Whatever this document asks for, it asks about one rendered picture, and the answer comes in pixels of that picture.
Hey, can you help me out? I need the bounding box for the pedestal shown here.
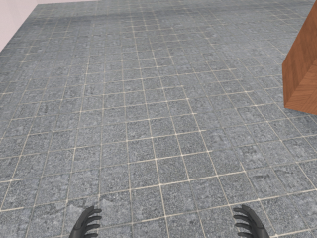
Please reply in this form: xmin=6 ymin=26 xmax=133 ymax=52
xmin=281 ymin=0 xmax=317 ymax=115

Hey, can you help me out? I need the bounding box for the robot right hand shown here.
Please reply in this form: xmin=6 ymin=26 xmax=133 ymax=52
xmin=233 ymin=204 xmax=270 ymax=238

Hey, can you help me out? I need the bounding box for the robot left hand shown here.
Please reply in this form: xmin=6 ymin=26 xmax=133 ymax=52
xmin=68 ymin=205 xmax=102 ymax=238

